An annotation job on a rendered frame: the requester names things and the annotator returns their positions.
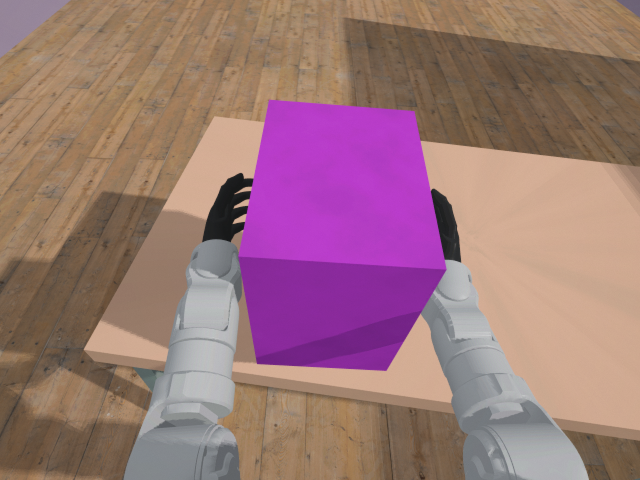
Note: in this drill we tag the table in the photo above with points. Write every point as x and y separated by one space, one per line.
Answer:
552 244

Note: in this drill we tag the left robot hand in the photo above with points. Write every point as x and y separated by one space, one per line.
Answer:
219 224

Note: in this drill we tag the right robot hand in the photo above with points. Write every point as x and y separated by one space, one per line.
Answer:
447 226

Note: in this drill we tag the robot right upper arm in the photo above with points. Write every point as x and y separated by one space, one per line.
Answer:
533 451

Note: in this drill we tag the carton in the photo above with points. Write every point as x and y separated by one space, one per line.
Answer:
341 249

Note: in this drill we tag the left robot forearm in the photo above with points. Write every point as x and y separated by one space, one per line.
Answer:
196 387

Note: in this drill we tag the right robot forearm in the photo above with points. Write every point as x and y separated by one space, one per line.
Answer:
485 389

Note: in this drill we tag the robot left upper arm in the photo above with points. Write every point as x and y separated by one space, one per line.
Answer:
198 452

